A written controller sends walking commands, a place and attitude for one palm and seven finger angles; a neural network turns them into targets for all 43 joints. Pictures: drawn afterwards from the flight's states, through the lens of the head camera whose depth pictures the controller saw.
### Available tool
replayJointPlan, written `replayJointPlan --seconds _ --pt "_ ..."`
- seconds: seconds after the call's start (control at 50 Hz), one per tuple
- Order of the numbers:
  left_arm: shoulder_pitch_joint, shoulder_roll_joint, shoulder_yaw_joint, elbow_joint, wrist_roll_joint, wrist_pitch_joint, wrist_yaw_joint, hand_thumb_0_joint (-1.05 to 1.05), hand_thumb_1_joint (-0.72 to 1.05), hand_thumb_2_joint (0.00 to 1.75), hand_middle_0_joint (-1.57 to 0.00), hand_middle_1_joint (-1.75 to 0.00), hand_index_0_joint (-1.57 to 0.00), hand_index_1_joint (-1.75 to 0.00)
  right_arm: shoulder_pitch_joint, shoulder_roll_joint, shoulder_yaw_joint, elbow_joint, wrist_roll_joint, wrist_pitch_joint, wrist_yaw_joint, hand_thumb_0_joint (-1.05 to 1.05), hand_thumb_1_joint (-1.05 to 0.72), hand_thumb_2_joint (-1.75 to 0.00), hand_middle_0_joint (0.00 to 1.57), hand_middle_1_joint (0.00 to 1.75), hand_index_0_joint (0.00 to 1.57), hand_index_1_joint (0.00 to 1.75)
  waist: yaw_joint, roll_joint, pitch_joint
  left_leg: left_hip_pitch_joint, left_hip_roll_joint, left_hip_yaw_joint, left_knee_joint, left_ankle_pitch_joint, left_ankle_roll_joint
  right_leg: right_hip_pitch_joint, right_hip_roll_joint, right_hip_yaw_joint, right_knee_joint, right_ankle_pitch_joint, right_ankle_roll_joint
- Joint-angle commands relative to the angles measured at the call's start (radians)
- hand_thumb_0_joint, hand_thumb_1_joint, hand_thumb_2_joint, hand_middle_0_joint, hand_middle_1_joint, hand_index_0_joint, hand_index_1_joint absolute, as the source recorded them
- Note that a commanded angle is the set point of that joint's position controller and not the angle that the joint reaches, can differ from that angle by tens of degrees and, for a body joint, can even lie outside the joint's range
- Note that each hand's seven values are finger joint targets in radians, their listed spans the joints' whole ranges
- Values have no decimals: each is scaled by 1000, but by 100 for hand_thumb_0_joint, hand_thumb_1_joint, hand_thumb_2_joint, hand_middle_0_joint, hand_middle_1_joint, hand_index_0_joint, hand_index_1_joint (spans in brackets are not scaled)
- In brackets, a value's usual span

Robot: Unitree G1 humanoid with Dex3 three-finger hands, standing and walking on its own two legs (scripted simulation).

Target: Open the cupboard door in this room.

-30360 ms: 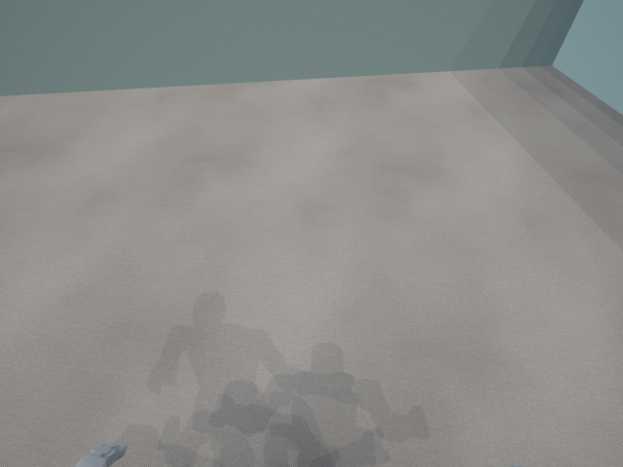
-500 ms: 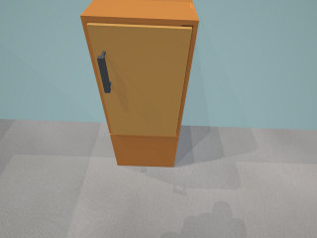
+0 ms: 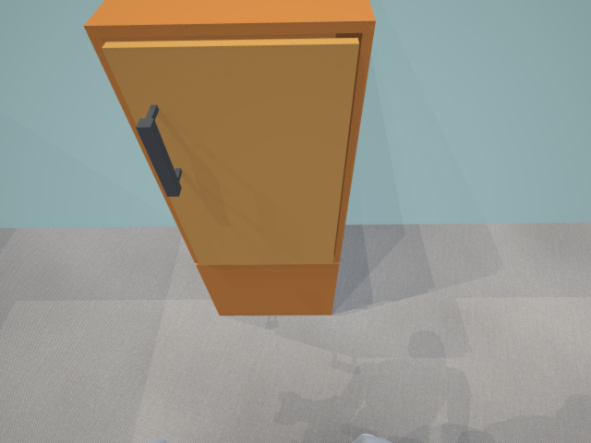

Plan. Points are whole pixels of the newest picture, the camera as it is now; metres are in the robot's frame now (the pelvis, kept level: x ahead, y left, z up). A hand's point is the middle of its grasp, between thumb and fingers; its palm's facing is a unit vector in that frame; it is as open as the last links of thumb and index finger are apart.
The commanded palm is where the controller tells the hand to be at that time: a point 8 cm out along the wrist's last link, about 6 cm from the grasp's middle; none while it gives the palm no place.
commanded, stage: come to a stop and stand still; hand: left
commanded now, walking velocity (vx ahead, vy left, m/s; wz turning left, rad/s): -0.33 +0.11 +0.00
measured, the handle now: (164, 152) +0.55 +0.25 +0.06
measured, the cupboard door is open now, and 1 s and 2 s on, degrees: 0 0 0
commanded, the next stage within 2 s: look again from close up in 1.84 s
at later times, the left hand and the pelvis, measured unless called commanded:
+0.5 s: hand out of the picture +0.05 +0.26 -0.17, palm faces +0.12 -0.97 -0.19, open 7.3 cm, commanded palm none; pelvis +0.01 +0.06 +0.01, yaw +2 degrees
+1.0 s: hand out of the picture -0.05 +0.18 -0.14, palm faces +0.08 -0.97 -0.21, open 7.4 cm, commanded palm none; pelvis -0.04 +0.01 +0.03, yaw +0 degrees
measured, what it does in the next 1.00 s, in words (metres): steps on the spot: left foot, then right foot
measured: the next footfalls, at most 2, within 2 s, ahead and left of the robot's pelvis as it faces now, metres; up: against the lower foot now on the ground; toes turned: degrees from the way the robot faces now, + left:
left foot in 0.34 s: +0.09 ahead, +0.15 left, +0.00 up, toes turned +7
right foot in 0.90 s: -0.04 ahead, -0.08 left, +0.00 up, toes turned -4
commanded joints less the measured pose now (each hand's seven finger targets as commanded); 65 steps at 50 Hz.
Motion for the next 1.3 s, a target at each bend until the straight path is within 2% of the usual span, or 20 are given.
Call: replayJointPlan --seconds 0.0,0.06,0.1,0.28,0.3,0.32,0.34,0.36,0.42,0.62,0.76,0.84,0.86,0.88,0.9,0.96,1.0,1.12,1.22,1.28 --pt "314 192 32 39 -22 -3 29 0 90 90 -20 -30 -20 -30 43 -129 -41 -83 18 13 -13 0 -90 -90 20 30 20 30 94 -200 -226 -393 47 -83 649 -122 -40 462 -451 473 -214 703 -236" --pt "102 116 8 -17 -9 25 49 0 90 90 -20 -30 -20 -30 -77 -55 -35 -102 14 67 -4 0 -90 -90 20 30 20 30 35 -132 22 -389 115 -89 648 -68 -60 62 -373 263 -247 604 -200" --pt "52 114 8 -32 -1 35 48 0 90 90 -20 -30 -20 -30 -64 -38 -36 -100 9 91 5 0 -90 -90 20 30 20 30 3 -148 -3 -345 105 -51 545 -30 -78 14 -316 151 -264 516 -149" --pt "11 170 37 -81 0 68 33 0 90 90 -20 -30 -20 -30 -104 -96 -65 -174 2 71 19 0 -90 -90 20 30 20 30 -22 -183 -148 -205 69 41 71 265 -103 80 -221 110 -81 323 -57" --pt "26 139 28 -85 -6 76 27 0 90 90 -20 -30 -20 -30 -92 -137 -71 -174 0 61 18 0 -90 -90 20 30 20 30 -28 -69 -167 -116 121 -11 -45 388 -84 29 -163 76 8 158 -4" --pt "71 65 15 -100 -13 85 25 0 90 90 -20 -30 -20 -30 -105 -236 -88 -202 -10 45 17 0 -90 -90 20 30 20 30 -20 259 -159 -136 371 -315 -177 625 -2 -88 -24 6 183 -287 77" --pt "51 62 10 -108 -15 91 33 0 90 90 -20 -30 -20 -30 -148 -282 -90 -237 -16 50 10 0 -90 -90 20 30 20 30 -31 305 -133 -281 468 -423 -238 716 105 -58 33 109 377 -459 80" --pt "52 85 16 -101 -12 97 33 0 90 90 -20 -30 -20 -30 -215 -261 -82 -254 -22 51 5 0 -90 -90 20 30 20 30 -11 181 -84 -389 459 -358 -266 539 139 -16 9 175 482 -403 68" --pt "126 94 24 -42 2 91 18 0 90 90 -20 -30 -20 -30 -312 -199 -58 -276 -15 37 -11 0 -90 -90 20 30 20 30 38 101 -57 -309 339 -236 -244 499 87 -115 24 194 589 -209 82" --pt "139 100 23 -36 2 109 2 0 90 90 -20 -30 -20 -30 -154 -210 -72 -204 -8 42 -23 0 -90 -90 20 30 20 30 -29 107 -132 -48 362 -230 -296 377 81 -130 9 183 395 -208 117" --pt "210 49 -1 9 -9 107 -3 0 90 90 -20 -30 -20 -30 -183 -239 -85 -180 -22 59 -1 0 -90 -90 20 30 20 30 -8 201 -98 -260 300 -201 -420 -60 33 126 36 57 83 -292 66" --pt "390 47 0 94 -13 89 8 0 90 90 -20 -30 -20 -30 -198 -199 -80 -152 -18 74 10 0 -90 -90 20 30 20 30 72 91 -83 -434 186 -90 -354 -159 -48 417 70 -9 -252 -150 41" --pt "425 86 7 101 -1 83 18 0 90 90 -20 -30 -20 -30 -197 -145 -69 -152 -6 78 13 0 -90 -90 20 30 20 30 89 -54 -60 -518 108 -18 -172 -146 -77 435 -45 112 -382 -269 17" --pt "367 156 11 79 8 75 29 0 90 90 -20 -30 -20 -30 -192 -62 -52 -168 5 84 15 0 -90 -90 20 30 20 30 67 -341 24 -622 24 55 107 -52 -101 309 -280 435 -555 -604 -55" --pt "238 161 2 27 -5 75 34 0 90 90 -20 -30 -20 -30 -215 -111 -64 -178 -13 94 16 0 -90 -90 20 30 20 30 42 -262 117 -594 64 -28 265 27 -87 51 -363 490 -609 -657 -79" --pt "95 109 -5 -3 -15 29 31 0 90 90 -20 -30 -20 -30 -93 -110 -68 -115 -16 92 39 0 -90 -90 20 30 20 30 -33 -188 115 -525 85 -40 446 203 -82 -2 -236 320 -553 -405 -34" --pt "174 71 -18 25 -17 10 22 0 90 90 -20 -30 -20 -30 -71 -98 -62 -107 -12 75 43 0 -90 -90 20 30 20 30 -10 -149 107 -557 88 -14 436 268 -94 113 -190 226 -483 -204 -15" --pt "317 61 -12 69 -10 4 29 0 90 90 -20 -30 -20 -30 -164 -109 -58 -151 -9 69 30 0 -90 -90 20 30 20 30 61 -191 46 -612 106 -20 390 198 -111 317 -257 273 -385 121 -74" --pt "312 64 -8 86 2 12 34 0 90 90 -20 -30 -20 -30 -224 -66 -40 -161 7 58 24 0 -90 -90 20 30 20 30 65 -235 -1 -449 88 20 161 93 -99 313 -249 244 -291 392 -103" --pt "270 50 -15 101 -9 18 35 0 90 90 -20 -30 -20 -30 -165 -48 -32 -124 10 45 16 0 -90 -90 20 30 20 30 24 -207 -28 -202 59 47 -102 303 -84 214 -159 179 -200 378 -37"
